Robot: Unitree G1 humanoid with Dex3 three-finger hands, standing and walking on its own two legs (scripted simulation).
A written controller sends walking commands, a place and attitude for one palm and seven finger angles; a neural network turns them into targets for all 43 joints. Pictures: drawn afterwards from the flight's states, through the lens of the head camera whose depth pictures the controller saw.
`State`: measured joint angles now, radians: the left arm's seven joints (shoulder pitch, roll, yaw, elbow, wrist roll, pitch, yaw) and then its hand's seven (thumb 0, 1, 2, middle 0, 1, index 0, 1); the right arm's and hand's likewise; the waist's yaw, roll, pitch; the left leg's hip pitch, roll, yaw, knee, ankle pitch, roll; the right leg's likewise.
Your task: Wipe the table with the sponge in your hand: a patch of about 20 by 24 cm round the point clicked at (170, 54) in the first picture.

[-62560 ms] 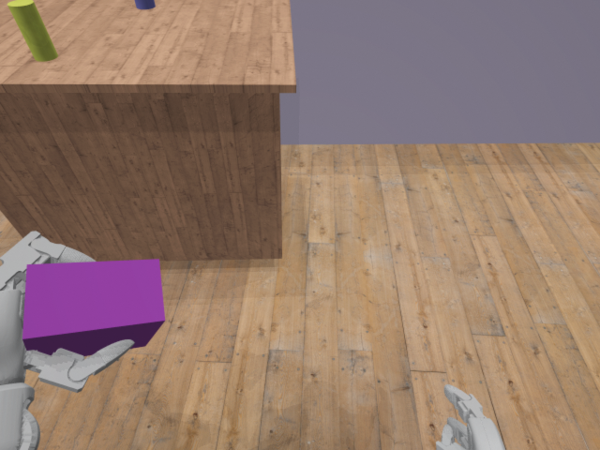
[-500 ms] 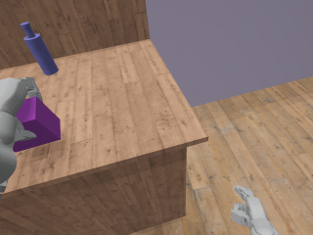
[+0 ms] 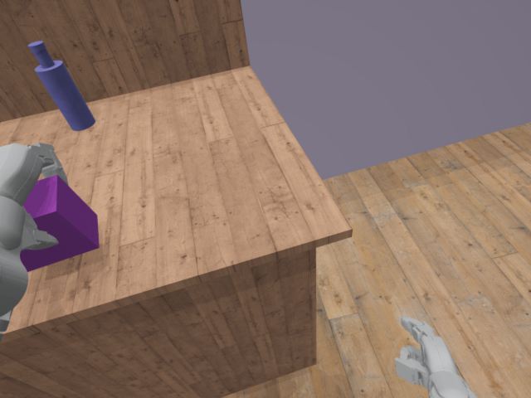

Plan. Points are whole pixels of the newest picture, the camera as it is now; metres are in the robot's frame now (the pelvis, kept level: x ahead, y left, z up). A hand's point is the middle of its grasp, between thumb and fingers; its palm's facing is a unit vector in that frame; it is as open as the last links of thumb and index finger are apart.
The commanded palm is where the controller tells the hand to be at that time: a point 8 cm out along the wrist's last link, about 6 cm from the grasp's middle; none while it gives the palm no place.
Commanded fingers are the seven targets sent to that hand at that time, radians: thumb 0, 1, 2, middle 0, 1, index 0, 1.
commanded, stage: move the sponge above the wiping area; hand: left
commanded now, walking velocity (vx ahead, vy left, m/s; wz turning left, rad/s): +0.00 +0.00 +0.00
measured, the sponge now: (46, 231) +0.26 +0.37 +0.15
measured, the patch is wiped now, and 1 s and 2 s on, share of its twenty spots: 1.00 1.00 1.00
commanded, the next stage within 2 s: lower the sponge onto the table in 0.06 s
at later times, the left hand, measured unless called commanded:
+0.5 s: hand (46, 210) +0.27 +0.34 +0.19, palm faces +0.02 -0.02 -1.00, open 10.2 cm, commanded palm +0.24 +0.34 +0.27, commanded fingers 0.00 0.10 1.30 -1.20 -1.60 -1.20 -1.60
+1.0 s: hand (70, 220) +0.27 +0.32 +0.17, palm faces +0.02 -0.03 -1.00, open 10.2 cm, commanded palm +0.24 +0.33 +0.25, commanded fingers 0.00 0.10 1.30 -1.20 -1.60 -1.20 -1.60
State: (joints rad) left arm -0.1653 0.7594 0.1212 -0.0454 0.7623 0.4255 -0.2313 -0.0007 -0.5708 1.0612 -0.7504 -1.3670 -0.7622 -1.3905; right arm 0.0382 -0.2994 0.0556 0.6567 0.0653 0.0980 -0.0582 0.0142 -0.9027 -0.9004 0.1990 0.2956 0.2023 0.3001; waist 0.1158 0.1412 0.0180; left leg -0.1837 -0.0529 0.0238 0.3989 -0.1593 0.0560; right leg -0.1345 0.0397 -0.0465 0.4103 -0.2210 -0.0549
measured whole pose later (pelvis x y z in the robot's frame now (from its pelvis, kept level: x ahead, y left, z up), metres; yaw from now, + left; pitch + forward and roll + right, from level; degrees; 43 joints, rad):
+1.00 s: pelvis +0.01 +0.00 +0.00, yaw +1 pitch -4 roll +0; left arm -0.12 0.69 0.04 -0.07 0.79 0.32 -0.22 0.00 -0.57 1.06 -0.76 -1.37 -0.77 -1.39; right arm 0.04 -0.29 0.06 0.66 0.05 0.08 -0.07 0.01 -0.90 -0.90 0.20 0.30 0.20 0.30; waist 0.12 0.13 0.03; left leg -0.17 -0.06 0.01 0.40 -0.17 0.06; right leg -0.11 0.04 -0.06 0.40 -0.23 -0.06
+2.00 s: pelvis +0.01 -0.02 +0.00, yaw +2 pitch -2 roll +0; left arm -0.22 0.72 0.10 0.20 0.82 0.19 -0.18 0.00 -0.61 1.07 -0.78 -1.36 -0.79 -1.38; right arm 0.12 -0.31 0.03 0.68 0.06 0.10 -0.08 0.01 -0.90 -0.90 0.20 0.30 0.20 0.30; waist 0.09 0.12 0.01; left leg -0.22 -0.04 -0.01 0.44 -0.19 0.04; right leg -0.15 0.06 -0.08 0.42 -0.25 -0.08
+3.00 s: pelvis +0.02 -0.01 -0.01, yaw +1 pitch +7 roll -1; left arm -0.71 0.85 0.10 0.90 0.97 -0.05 -0.16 -0.02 -0.61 1.09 -0.77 -1.38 -0.78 -1.42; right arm 0.27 -0.34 0.00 0.69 0.08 0.18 -0.07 0.01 -0.90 -0.90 0.20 0.30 0.20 0.30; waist 0.01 0.08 -0.05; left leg -0.42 -0.03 -0.02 0.53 -0.22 0.04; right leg -0.34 0.07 -0.08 0.48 -0.26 -0.07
